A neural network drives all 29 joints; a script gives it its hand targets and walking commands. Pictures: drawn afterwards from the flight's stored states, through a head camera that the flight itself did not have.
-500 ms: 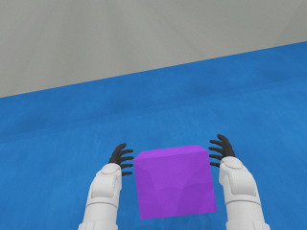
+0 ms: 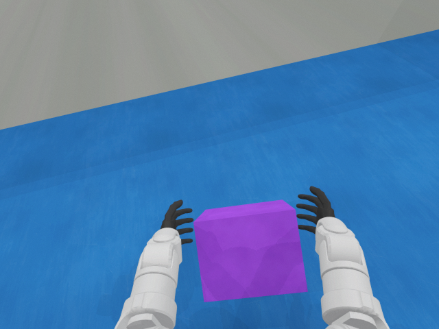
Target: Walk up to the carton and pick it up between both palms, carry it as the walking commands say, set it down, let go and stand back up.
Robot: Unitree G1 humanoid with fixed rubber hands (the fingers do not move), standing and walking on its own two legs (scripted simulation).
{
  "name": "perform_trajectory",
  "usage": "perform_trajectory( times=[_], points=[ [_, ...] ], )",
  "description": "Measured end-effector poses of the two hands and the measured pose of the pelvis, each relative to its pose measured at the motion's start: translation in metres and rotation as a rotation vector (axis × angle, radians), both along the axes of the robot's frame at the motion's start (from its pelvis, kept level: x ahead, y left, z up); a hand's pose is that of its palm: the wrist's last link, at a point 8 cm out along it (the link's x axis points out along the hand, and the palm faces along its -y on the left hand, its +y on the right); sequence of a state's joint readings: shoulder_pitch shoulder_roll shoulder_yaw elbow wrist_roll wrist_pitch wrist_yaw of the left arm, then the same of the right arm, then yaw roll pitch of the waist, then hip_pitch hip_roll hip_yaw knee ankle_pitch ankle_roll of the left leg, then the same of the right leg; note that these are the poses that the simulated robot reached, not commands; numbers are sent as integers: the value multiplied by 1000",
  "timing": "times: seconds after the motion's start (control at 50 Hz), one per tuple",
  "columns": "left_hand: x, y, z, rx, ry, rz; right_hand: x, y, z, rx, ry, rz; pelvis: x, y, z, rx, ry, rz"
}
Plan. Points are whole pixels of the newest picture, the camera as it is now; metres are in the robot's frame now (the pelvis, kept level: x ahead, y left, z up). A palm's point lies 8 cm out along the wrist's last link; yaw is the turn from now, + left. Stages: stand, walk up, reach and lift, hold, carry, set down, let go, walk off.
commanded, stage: set down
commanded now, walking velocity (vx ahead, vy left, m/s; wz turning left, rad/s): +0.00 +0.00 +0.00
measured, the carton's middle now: (248, 244) +0.33 -0.04 -0.13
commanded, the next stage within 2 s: none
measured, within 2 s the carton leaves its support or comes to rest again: neither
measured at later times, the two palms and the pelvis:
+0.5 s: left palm (180, 253) +0.31 +0.12 -0.10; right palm (310, 235) +0.31 -0.18 -0.09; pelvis -0.01 -0.02 -0.04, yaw +1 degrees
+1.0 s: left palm (196, 253) +0.34 +0.10 -0.19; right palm (308, 238) +0.34 -0.19 -0.16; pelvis -0.05 -0.02 -0.13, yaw +1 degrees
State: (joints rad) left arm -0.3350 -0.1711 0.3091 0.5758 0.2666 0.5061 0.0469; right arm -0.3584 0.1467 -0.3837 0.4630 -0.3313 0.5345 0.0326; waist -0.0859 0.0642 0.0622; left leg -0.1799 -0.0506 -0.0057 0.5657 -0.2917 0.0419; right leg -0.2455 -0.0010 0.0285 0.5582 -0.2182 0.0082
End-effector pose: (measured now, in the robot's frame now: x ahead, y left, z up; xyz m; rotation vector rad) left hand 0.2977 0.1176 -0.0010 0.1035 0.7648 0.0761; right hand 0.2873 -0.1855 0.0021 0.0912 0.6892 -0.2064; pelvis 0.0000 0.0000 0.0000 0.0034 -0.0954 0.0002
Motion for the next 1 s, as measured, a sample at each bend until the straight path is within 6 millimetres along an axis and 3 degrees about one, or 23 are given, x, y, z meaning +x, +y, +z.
perform_trajectory(
  times=[0.16, 0.42, 0.6, 0.76, 1.0],
  points=[
    [12, -7, -29, -22, 6, 18, 14, -5, -21, -28, 5, -13, 4, -11, -5, 7, 111, 12],
    [5, 0, -91, -42, 22, 64, 27, 4, -72, -50, 19, 17, -4, -26, -26, -7, 344, 23],
    [23, 1, -114, -31, -38, 58, 24, 6, -109, -23, -37, -45, -27, -23, -55, -1, 468, 14],
    [42, -5, -138, -52, -53, 45, 36, 0, -129, -42, -45, -51, -46, -19, -88, 10, 514, 10],
    [44, -21, -185, -21, -1, 105, 55, -7, -167, -66, -17, -90, -45, -17, -129, 27, 622, 15]
  ],
)
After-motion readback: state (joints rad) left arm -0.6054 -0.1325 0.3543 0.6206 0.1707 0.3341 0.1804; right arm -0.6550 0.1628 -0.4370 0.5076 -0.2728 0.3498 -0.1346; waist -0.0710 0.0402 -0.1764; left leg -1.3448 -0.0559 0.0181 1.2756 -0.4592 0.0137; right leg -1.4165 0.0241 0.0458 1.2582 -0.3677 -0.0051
